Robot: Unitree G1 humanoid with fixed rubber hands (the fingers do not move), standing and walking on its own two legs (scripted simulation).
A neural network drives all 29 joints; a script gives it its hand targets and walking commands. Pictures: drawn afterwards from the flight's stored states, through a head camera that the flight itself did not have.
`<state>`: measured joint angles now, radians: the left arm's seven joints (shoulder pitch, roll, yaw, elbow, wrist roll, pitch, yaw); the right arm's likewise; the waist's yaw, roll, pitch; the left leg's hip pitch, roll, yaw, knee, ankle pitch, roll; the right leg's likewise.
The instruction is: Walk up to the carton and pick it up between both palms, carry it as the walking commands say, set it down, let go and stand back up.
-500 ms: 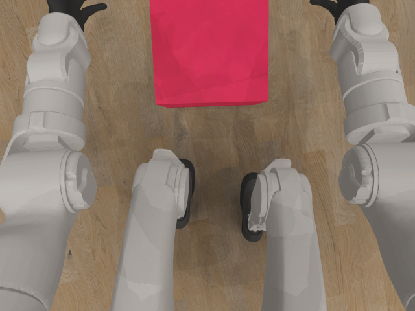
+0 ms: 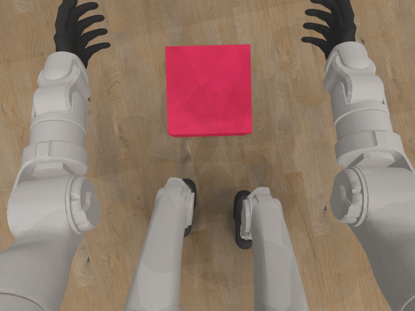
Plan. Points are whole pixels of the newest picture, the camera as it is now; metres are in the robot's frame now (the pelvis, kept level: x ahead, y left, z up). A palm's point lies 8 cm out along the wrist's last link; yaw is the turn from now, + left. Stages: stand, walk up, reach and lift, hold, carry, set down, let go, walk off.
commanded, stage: set down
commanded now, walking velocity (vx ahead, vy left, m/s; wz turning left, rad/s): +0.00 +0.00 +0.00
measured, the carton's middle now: (208, 95) +0.52 +0.05 -0.49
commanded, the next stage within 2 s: let go in 0.36 s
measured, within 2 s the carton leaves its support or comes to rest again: neither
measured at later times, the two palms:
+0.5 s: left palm (43, 36) +0.48 +0.27 -0.01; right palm (373, 29) +0.52 -0.15 +0.00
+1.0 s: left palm out of the picture +0.31 +0.25 +0.10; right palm out of the picture +0.35 -0.21 +0.10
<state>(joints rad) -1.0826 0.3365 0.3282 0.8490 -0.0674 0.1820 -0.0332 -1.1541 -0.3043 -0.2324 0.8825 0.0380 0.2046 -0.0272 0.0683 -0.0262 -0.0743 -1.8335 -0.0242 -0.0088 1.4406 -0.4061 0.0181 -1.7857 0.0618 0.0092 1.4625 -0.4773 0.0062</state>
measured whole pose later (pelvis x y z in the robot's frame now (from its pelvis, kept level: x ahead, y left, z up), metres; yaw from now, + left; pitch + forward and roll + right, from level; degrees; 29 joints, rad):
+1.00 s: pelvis +0.08 +0.00 +0.18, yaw +2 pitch +18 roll +0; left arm -0.08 0.21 0.11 0.56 0.00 0.02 -0.08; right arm -0.12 -0.17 -0.11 0.58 -0.03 0.03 0.01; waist 0.03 0.01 -0.03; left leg -0.67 -0.04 -0.03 0.60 -0.24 0.02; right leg -0.62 0.03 0.04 0.61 -0.30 -0.01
